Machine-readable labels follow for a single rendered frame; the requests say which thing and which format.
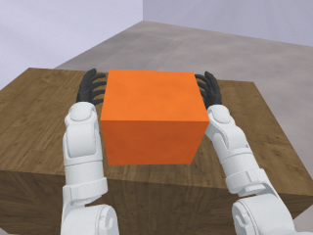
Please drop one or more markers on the robot right upper arm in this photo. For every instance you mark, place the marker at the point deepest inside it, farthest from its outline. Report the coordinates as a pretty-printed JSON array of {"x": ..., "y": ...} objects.
[{"x": 263, "y": 215}]

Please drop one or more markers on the robot right hand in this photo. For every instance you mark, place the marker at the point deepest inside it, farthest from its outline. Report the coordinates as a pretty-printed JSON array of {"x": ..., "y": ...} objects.
[{"x": 211, "y": 94}]

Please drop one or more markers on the left robot forearm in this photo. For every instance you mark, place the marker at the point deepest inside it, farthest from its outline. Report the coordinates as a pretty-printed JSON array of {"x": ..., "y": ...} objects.
[{"x": 82, "y": 149}]

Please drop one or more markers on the carton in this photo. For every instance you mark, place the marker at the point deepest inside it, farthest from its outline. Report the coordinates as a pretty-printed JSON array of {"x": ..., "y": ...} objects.
[{"x": 152, "y": 117}]

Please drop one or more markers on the right robot forearm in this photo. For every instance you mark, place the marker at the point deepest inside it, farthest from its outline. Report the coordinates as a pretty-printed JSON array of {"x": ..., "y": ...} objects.
[{"x": 243, "y": 175}]

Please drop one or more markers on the robot left hand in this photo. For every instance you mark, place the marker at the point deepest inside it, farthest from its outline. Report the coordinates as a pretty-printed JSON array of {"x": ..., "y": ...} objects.
[{"x": 85, "y": 92}]

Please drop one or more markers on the robot left upper arm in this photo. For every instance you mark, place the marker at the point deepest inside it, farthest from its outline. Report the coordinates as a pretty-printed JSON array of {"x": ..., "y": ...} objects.
[{"x": 93, "y": 220}]

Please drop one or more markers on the pedestal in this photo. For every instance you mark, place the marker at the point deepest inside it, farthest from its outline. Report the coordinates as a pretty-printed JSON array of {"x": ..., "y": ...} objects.
[{"x": 148, "y": 199}]

